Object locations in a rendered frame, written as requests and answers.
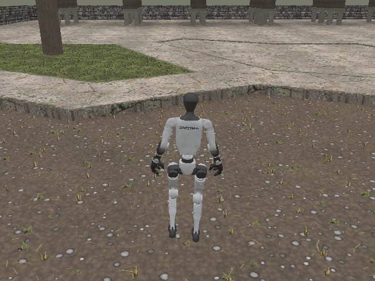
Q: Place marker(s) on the left robot upper arm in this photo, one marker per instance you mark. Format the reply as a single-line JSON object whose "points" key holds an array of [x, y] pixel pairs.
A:
{"points": [[171, 122]]}

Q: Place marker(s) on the humanoid robot head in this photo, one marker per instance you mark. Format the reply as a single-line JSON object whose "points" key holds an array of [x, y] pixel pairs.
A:
{"points": [[190, 102]]}

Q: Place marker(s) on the robot left hand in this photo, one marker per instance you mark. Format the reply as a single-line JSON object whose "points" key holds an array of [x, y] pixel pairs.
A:
{"points": [[156, 165]]}

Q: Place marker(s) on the robot right hand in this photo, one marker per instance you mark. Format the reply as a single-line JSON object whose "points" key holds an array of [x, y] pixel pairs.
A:
{"points": [[219, 167]]}

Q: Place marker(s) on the right robot upper arm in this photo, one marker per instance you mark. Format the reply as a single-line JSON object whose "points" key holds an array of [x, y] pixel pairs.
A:
{"points": [[207, 124]]}

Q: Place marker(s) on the right robot shin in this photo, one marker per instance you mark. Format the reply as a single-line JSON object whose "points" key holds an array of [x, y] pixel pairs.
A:
{"points": [[197, 212]]}

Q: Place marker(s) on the robot right forearm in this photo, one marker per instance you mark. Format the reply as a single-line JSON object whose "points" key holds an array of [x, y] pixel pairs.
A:
{"points": [[216, 156]]}

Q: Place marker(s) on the robot left forearm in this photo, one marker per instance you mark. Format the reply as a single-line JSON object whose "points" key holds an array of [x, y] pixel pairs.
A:
{"points": [[158, 154]]}

